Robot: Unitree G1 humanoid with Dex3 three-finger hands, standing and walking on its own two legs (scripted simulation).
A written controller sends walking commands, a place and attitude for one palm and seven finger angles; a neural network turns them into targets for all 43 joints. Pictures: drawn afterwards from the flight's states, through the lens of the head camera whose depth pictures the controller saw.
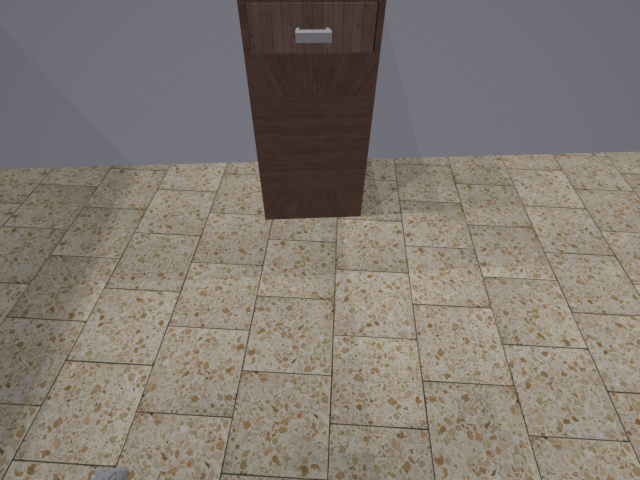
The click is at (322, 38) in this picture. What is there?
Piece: drawer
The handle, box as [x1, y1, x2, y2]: [295, 27, 331, 42]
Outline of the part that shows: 331,30 328,27 326,27 325,29 299,30 298,28 296,28 295,40 296,42 331,42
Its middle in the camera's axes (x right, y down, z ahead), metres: -0.03 -0.62 +1.17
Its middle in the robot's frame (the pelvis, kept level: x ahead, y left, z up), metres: +1.30 +0.09 +0.04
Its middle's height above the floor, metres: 0.81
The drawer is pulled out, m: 0.00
